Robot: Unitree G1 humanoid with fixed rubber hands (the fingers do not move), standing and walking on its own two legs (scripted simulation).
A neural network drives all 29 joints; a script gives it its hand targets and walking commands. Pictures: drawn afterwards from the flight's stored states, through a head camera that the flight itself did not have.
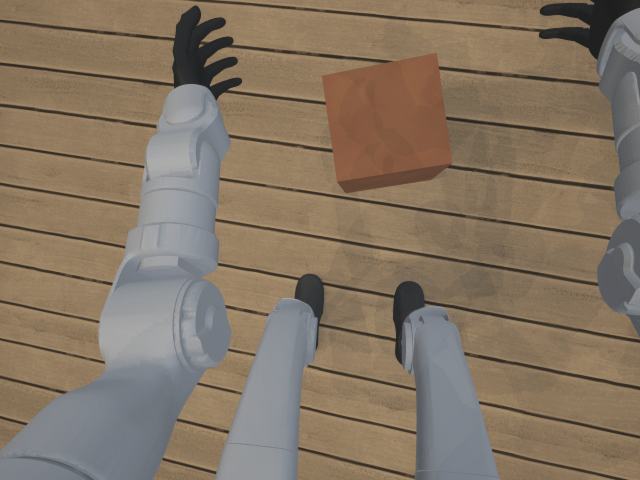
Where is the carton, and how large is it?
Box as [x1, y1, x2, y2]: [322, 53, 451, 192]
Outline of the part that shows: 436,53 322,76 337,182 345,192 431,179 451,163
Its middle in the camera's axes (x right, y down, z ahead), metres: +0.14 -0.22 +0.83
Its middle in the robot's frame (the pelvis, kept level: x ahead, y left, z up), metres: +0.56 -0.02 -0.54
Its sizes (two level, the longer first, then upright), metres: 0.210 0.200 0.250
